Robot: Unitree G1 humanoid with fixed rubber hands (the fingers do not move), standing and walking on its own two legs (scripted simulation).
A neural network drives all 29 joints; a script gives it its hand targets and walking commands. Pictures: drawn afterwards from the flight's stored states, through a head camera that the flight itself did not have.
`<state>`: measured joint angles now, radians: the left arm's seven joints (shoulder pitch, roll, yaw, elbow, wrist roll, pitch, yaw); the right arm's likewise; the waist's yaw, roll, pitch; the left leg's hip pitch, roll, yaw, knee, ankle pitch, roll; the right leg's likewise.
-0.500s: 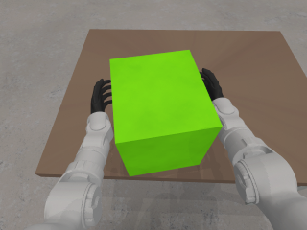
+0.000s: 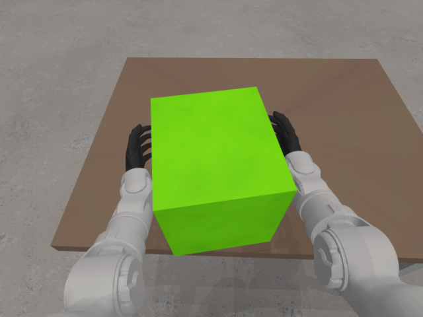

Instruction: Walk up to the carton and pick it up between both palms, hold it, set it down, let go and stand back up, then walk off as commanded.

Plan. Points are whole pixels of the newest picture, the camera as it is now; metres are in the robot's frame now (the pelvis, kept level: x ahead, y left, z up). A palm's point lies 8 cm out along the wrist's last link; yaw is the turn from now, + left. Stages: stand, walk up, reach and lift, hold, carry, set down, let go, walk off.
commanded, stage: reach and lift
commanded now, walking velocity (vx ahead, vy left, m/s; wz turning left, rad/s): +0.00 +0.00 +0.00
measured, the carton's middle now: (214, 174) +0.40 +0.03 +0.02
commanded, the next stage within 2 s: none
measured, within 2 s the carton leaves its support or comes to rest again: leaves its support in 0.32 s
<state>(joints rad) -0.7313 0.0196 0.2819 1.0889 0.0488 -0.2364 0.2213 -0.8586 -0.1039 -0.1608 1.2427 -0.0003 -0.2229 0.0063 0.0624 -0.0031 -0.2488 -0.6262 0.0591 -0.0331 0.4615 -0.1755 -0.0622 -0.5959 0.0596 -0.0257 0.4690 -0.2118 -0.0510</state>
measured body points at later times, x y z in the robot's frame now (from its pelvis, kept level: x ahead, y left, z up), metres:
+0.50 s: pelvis +0.00 +0.00 +0.00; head +0.04 +0.00 +0.45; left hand +0.41 +0.19 +0.07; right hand +0.44 -0.12 +0.07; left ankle +0.01 +0.16 -0.73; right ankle -0.01 -0.08 -0.73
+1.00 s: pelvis -0.02 +0.00 +0.00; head -0.04 +0.00 +0.45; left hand +0.38 +0.19 +0.12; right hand +0.41 -0.12 +0.12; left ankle +0.01 +0.16 -0.73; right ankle -0.01 -0.08 -0.73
